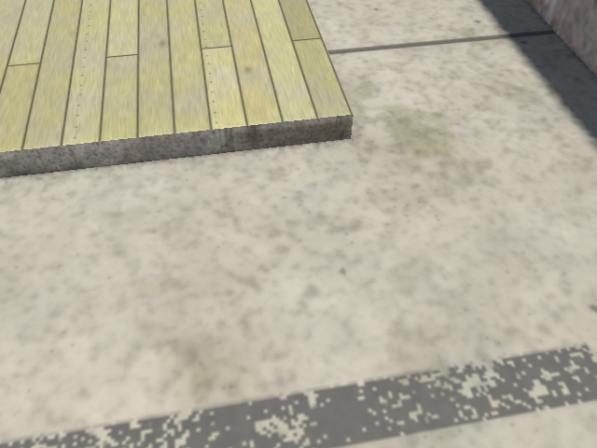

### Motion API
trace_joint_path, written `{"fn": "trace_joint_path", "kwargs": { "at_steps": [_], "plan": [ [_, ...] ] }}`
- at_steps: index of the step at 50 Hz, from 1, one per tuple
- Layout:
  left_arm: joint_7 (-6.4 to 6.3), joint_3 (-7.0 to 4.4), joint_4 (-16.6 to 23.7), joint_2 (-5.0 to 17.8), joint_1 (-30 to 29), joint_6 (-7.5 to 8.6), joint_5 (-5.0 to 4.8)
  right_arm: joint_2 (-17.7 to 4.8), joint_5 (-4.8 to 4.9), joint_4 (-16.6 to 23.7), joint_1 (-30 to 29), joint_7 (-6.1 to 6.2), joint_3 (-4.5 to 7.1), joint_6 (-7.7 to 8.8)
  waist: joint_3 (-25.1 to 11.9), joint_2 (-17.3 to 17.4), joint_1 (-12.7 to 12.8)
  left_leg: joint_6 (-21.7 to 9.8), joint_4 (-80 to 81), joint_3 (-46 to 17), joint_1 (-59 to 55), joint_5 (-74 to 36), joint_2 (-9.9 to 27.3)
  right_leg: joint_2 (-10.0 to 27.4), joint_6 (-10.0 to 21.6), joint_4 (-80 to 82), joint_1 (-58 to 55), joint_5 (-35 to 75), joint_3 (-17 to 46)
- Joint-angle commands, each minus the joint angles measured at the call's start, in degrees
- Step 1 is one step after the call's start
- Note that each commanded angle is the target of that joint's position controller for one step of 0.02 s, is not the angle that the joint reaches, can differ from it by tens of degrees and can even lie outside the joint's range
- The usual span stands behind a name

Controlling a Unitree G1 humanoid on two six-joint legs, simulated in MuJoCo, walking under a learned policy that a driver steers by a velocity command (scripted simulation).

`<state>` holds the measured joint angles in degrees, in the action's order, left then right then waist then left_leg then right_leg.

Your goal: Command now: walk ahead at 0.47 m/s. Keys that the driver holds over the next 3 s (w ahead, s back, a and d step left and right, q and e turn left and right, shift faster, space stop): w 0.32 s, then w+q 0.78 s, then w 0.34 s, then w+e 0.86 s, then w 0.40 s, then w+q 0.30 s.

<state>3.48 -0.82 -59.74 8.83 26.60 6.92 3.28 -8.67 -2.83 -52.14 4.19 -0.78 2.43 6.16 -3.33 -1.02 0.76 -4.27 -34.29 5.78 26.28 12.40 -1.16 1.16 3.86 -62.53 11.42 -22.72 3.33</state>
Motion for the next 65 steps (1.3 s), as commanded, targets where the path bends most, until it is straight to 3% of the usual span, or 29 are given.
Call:
{"fn": "trace_joint_path", "kwargs": {
  "at_steps": [1, 2, 4, 5, 6, 8, 10, 15, 19, 21, 22, 23, 24, 25, 26, 28, 32, 39, 44, 47, 49, 50, 51, 52, 53, 54, 56, 61, 65],
  "plan": [
    [-1.29, -1.08, 5.9, 1.8, -6.2, 0.88, 1.12, -3.5, 0.14, -5.3, 15.6, 1.11, 1.07, 0.3, 1.4, 1.7, -3.9, -12.0, 20.7, -25.6, -19.4, -1.6, 17.3, 4.9, 5.3, -18.7, 29.0, 8.7, 4.8],
    [-1.46, -0.59, 6.5, -0.1, -6.3, 0.05, 1.45, 0.2, 0.42, -4.6, 12.8, 0.94, -0.05, 0.23, 0.8, 0.6, -1.6, -12.1, 22.6, -22.9, -15.4, -6.8, 17.0, 6.1, 5.4, -18.3, 26.5, 10.6, 4.3],
    [-1.08, -0.59, 6.4, -1.1, -6.1, -1.42, 0.76, 1.5, 0.42, -4.3, 11.8, 0.91, -0.52, 0.92, 1.9, 1.5, 0.8, -12.2, 25.3, -18.6, -12.0, -8.3, 15.3, 6.7, 5.4, -16.5, 27.9, 9.6, 3.3],
    [-3.5, -3.01, 8.6, 6.8, -6.3, -1.26, -7.88, -5.9, 3.67, -4.4, 10.3, 0.09, 0.73, 1.52, 1.5, 2.2, 2.8, -9.9, 26.8, -16.3, -14.6, -9.2, 13.9, 7.4, 2.3, -13.7, 28.8, 11.4, 1.8],
    [-4.46, -2.83, 9.2, 7.0, -9.2, -1.4, -7.9, -6.8, 4.39, -4.9, 10.7, 0.03, 0.82, 1.83, 3.1, 2.4, 2.6, -9.2, 27.7, -14.9, -13.0, -9.7, 13.7, 8.6, 0.5, -10.0, 30.8, 12.5, 1.4],
    [-4.73, -2.6, 10.7, 6.0, -14.5, -1.3, -5.39, -6.3, 3.62, -6.0, 14.4, 0.7, 0.49, 1.43, 5.7, 1.6, 1.1, -8.7, 27.6, -12.5, -12.1, -14.1, 12.8, 9.1, -2.1, -3.1, 33.9, 17.4, -0.5],
    [-4.13, -2.19, 12.4, 4.5, -19.7, -1.27, -4.44, -7.3, 2.8, -6.0, 16.7, 1.4, 0.44, 0.94, 6.5, 3.1, -0.4, -7.7, 27.3, -9.0, -11.2, -17.5, 10.4, 8.1, -2.4, 8.2, 32.2, 24.6, -2.4],
    [-2.76, -1.86, 15.3, 5.0, -31.3, -1.48, -5.25, -10.2, 4.21, -7.3, 24.5, 2.11, 1.05, 0.28, 7.5, 3.4, -4.7, -6.3, 27.3, -8.0, -21.7, -16.3, 11.6, 3.8, -1.9, 27.6, 28.4, 29.7, -5.0],
    [-1.41, -2.36, 17.1, 7.2, -34.2, -0.42, -5.14, -10.9, 3.84, -7.7, 25.4, 2.54, 1.85, -1.47, 7.7, 4.4, -3.4, -5.5, 19.9, -10.1, -32.2, -28.3, 15.3, 2.0, 0.4, 33.8, 27.5, 22.3, -4.2],
    [-1.5, -4.18, 14.7, 11.1, -24.8, 0.19, -4.68, -12.3, 3.71, -6.5, 22.7, 2.53, 2.27, -2.05, 1.6, 6.8, 1.9, -4.2, 9.6, -9.8, -31.4, -44.5, 13.6, -1.6, 2.0, 35.4, 12.1, 19.7, -6.3],
    [-2.01, -5.72, 11.4, 14.4, -12.8, 0.28, -4.34, -11.5, 3.23, -5.1, 20.1, 2.21, 1.83, -2.03, -5.4, 6.9, 7.2, -2.6, -2.9, -8.2, -22.8, -42.0, 10.5, 0.7, 4.2, 33.0, -6.0, 22.3, -4.2],
    [-2.95, -7.07, 9.4, 19.6, -1.6, -0.09, -3.05, -8.3, 2.68, -2.9, 20.8, 1.96, 0.91, -1.64, -15.5, -1.4, 9.0, 0.1, -23.7, -5.0, -4.9, -19.2, 4.3, 14.9, 8.7, 32.4, -27.8, 20.7, 12.6],
    [-2.53, -6.49, 9.0, 19.2, -1.4, -0.25, -2.79, -2.1, 3.99, -3.7, 27.9, 1.32, -0.85, -0.33, -24.0, -15.3, 5.4, 1.8, -39.1, -10.8, 11.2, 20.2, -2.6, 25.2, 15.7, 40.4, -40.0, 14.3, 37.2],
    [-2.89, -5.32, 9.9, 14.0, -4.3, -0.58, -2.98, -8.1, 5.61, -4.1, 24.0, 1.21, 0.87, 0.4, -18.5, -9.9, 6.2, 1.7, -45.4, -15.0, 16.2, 18.0, 1.0, 22.5, 12.8, 42.6, -34.7, 10.7, 33.9],
    [-3.21, -4.58, 10.7, 11.4, -9.7, -0.62, -3.48, -10.3, 6.09, -2.2, 18.4, 1.44, 1.59, 0.52, -9.2, -6.4, 5.1, 1.7, -45.6, -12.6, 18.2, 12.5, 3.9, 20.9, 9.9, 44.0, -24.5, 13.4, 23.1],
    [-2.69, -3.78, 10.8, 8.5, -16.6, -0.03, -2.9, -9.7, 4.83, -1.0, 14.1, 2.36, 2.61, -0.5, -1.5, -0.8, 1.0, 1.6, -40.7, -11.3, 12.4, 5.4, 8.1, 16.9, 7.3, 49.0, -7.4, 18.9, 11.4],
    [-3.03, -4.14, 8.3, 8.6, -17.0, 0.23, -2.44, -6.1, 5.11, 0.8, 14.3, 2.29, 2.87, -3.45, 3.5, -3.4, -2.5, 1.1, -35.9, -11.4, 10.5, 1.6, 10.4, 14.4, 6.8, 54.6, 1.5, 20.9, -0.1],
    [-5.05, -5.38, 7.4, 12.9, -13.4, -0.25, -2.64, -6.5, 3.93, 6.1, 1.4, 0.3, 2.43, -3.36, 5.9, -1.1, 0.2, 1.9, -14.0, -8.2, 14.0, -15.4, 9.3, 13.5, 5.2, 55.4, -3.3, 25.2, -11.2],
    [-5.17, -6.2, 6.1, 15.0, -8.4, -1.9, -3.98, -6.9, 4.22, 10.2, -6.5, -1.57, 2.01, -3.69, 8.6, -1.0, 3.0, 0.2, -5.8, -4.0, 16.7, -9.3, 7.7, 16.7, 4.5, 51.7, -14.2, 28.0, -13.8],
    [-5.29, -6.85, 6.8, 17.3, -10.5, -2.93, -4.75, -9.4, 4.3, 11.4, -3.6, -2.18, 3.17, -4.03, 5.3, -4.1, -0.4, -2.7, -3.9, 0.9, 7.4, -0.2, 2.9, 16.9, 2.6, 42.0, -16.9, 51.5, -16.6],
    [-5.31, -6.6, 7.6, 17.5, -12.4, -3.7, -5.01, -15.0, 4.68, 7.5, 12.6, -1.65, 6.4, -4.07, -3.6, -2.8, -9.1, -6.4, 1.7, 2.5, -16.1, -3.4, -2.9, 13.2, -0.4, 19.6, -10.3, 58.4, -19.1],
    [-5.25, -5.4, 9.4, 14.0, -12.0, -3.18, -3.06, -21.6, 4.56, 5.8, 20.4, -0.4, 8.43, -4.43, -8.4, 7.0, -10.4, -10.4, 2.9, -15.4, -33.7, -6.3, 8.0, 9.7, -3.5, -0.4, 7.3, 30.0, -19.0],
    [-4.47, -3.46, 13.1, 7.9, -9.6, -0.75, -2.99, -25.2, 4.24, 7.5, 17.6, -0.57, 8.25, -3.65, -15.5, 17.1, -3.9, -21.5, 14.7, -50.8, -48.3, 4.9, 19.9, -3.3, -6.1, -18.2, 29.2, -10.5, -7.5],
    [-3.59, -4.28, 14.0, 12.5, -15.6, 1.73, -5.49, -20.3, 3.25, 8.1, 19.5, -1.01, 6.65, -3.07, -16.4, 9.3, -7.6, -19.3, 19.0, -51.4, -49.1, 4.2, 20.5, -1.0, -4.5, -21.4, 35.8, -8.6, 1.7],
    [-3.32, -4.24, 14.7, 12.8, -18.0, 2.59, -6.55, -16.8, 3.19, 7.9, 17.5, -0.93, 5.81, -2.49, -9.8, 7.6, -6.8, -16.8, 17.6, -42.0, -44.0, -0.9, 18.7, 1.5, -3.0, -19.2, 38.7, -3.9, 1.0],
    [-3.81, -4.27, 13.8, 12.5, -18.0, 2.71, -5.34, -14.6, 3.75, 8.9, 12.9, -0.94, 5.1, -2.13, -5.1, 2.0, -4.0, -14.6, 17.2, -34.0, -34.4, -7.4, 15.9, 4.3, -2.7, -14.0, 35.3, 0.6, 1.0],
    [-4.22, -5.3, 13.1, 13.7, -16.3, 1.14, -3.79, -11.2, 3.34, 10.6, 7.1, -0.56, 3.88, -1.85, -2.4, 2.0, 0.0, -12.4, 18.7, -25.9, -21.8, -15.4, 12.5, 7.4, -3.2, -6.9, 26.7, 4.6, 1.1],
    [-4.34, -4.52, 15.1, 10.5, -21.0, -1.18, -2.67, -13.4, 3.51, 8.9, 11.7, 1.12, 4.12, -1.09, 1.0, 2.8, -0.6, -11.5, 22.3, -18.5, -16.7, -24.6, 10.1, 6.7, -5.9, 7.9, 27.3, 15.5, -1.3],
    [-3.47, -3.82, 16.7, 9.5, -27.7, -0.83, -3.28, -13.5, 3.56, 7.7, 14.5, 1.56, 3.87, -1.19, 2.9, 5.0, -3.5, -8.0, 22.7, -14.8, -17.8, -20.6, 8.0, 4.3, -5.1, 23.7, 25.3, 29.1, -2.2]
  ]
}}
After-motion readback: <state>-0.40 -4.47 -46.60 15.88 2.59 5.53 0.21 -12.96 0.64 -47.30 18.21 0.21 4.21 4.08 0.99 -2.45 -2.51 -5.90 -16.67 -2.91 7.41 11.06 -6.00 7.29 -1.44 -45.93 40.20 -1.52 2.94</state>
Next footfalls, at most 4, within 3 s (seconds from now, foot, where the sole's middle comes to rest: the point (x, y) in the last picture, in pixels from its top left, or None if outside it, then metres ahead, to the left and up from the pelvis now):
0.44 right None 0.45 -0.13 -0.76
0.98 left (234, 376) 0.68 0.18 -0.76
1.52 right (253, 259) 1.03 0.16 -0.76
2.02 left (166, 213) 1.20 0.44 -0.76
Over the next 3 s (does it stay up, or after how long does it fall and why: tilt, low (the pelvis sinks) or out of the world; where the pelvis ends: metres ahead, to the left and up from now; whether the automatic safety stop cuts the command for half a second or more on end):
stays up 1.60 0.19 0.12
